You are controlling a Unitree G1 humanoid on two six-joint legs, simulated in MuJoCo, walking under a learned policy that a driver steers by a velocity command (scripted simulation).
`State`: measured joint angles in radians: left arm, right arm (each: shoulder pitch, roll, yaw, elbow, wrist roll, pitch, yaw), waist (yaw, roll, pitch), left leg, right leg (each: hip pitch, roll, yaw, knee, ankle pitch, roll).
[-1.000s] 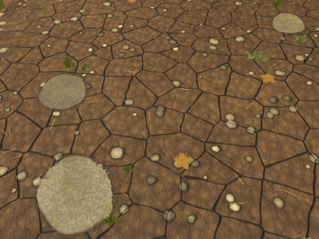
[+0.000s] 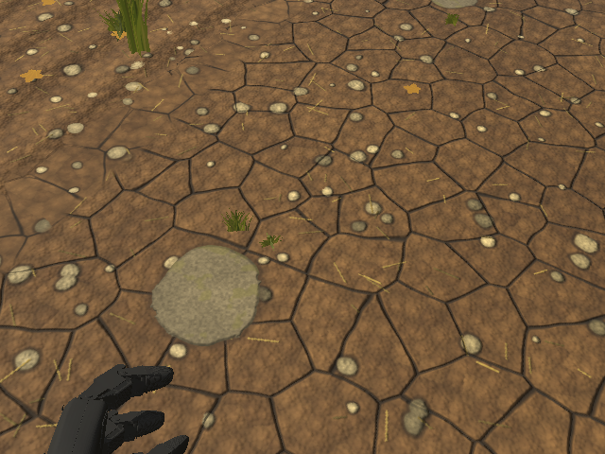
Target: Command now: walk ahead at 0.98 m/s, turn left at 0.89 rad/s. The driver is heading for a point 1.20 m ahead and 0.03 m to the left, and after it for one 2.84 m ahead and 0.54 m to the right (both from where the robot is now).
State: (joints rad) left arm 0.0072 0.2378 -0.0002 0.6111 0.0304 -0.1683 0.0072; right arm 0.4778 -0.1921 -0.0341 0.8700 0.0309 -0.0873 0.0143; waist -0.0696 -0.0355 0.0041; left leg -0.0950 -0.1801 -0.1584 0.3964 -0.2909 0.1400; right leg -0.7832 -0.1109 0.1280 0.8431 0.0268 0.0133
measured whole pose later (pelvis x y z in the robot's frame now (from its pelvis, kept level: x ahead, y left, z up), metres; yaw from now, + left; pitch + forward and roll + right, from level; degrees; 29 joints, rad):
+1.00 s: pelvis +0.81 +0.20 -0.02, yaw +5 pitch -1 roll +4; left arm 0.13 0.28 0.05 0.67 -0.03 -0.03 -0.05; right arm 0.42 -0.27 -0.07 0.88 -0.02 -0.10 0.00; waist -0.07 -0.03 0.02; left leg 0.20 -0.02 0.30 0.27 -0.42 -0.05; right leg -0.84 -0.14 -0.05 0.94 0.09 -0.08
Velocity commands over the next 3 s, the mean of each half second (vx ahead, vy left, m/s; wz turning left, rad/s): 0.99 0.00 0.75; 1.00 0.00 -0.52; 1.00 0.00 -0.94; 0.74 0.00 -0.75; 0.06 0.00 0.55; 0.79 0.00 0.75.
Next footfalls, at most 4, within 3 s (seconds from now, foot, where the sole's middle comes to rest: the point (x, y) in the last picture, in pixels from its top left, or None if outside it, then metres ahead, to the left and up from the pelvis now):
0.14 right None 0.37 -0.15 -0.77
0.62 left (159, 394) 0.66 0.29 -0.77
1.10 right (224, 239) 1.11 0.15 -0.77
1.54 left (201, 141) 1.54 0.23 -0.77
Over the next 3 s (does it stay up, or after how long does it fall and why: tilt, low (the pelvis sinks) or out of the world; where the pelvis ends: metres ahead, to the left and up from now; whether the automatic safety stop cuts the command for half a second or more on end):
stays up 1.88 -0.08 -0.01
